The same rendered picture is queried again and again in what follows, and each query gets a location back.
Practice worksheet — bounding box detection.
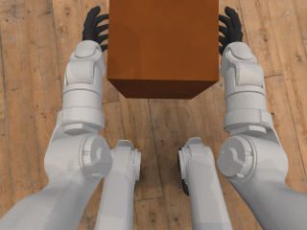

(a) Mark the carton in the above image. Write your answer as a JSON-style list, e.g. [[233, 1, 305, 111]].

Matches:
[[106, 0, 220, 100]]

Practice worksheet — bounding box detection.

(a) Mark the left robot upper arm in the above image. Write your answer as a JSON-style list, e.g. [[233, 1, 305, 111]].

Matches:
[[0, 132, 113, 230]]

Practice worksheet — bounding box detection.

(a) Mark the robot right hand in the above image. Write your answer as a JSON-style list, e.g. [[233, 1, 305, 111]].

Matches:
[[219, 6, 244, 56]]

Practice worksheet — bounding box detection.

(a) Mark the right robot shin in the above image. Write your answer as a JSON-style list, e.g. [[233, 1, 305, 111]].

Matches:
[[184, 137, 215, 186]]

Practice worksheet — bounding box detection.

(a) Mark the robot shin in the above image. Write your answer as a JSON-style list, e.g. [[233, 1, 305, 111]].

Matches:
[[110, 140, 135, 158], [184, 137, 215, 186]]

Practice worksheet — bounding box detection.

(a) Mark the robot left hand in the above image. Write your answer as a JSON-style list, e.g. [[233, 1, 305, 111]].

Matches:
[[82, 6, 109, 52]]

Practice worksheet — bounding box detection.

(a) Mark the robot right forearm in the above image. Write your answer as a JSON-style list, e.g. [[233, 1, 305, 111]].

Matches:
[[219, 41, 283, 149]]

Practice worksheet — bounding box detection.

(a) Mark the robot left forearm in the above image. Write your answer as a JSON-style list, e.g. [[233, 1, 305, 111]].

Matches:
[[44, 40, 106, 168]]

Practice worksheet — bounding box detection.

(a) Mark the right robot upper arm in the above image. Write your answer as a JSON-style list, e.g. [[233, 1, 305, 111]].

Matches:
[[217, 134, 307, 230]]

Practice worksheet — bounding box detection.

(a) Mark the left robot shin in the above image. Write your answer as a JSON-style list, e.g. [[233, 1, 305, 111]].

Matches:
[[110, 140, 135, 158]]

